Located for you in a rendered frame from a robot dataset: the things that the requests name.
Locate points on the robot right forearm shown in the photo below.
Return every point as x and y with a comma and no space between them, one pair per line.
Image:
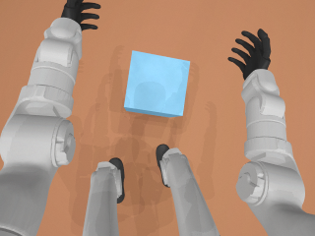
265,121

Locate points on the right robot foot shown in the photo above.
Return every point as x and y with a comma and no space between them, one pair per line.
160,151

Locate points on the right robot thigh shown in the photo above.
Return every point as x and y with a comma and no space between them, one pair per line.
192,213

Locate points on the robot right hand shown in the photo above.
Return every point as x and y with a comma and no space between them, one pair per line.
259,53

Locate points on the robot left upper arm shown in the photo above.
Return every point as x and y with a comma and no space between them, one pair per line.
33,148

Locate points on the robot left hand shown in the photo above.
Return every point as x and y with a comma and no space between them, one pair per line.
73,10

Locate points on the robot right upper arm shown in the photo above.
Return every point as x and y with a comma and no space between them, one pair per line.
275,194

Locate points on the carton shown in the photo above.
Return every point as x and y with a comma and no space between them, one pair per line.
156,85

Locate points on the robot left forearm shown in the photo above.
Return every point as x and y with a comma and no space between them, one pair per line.
53,73

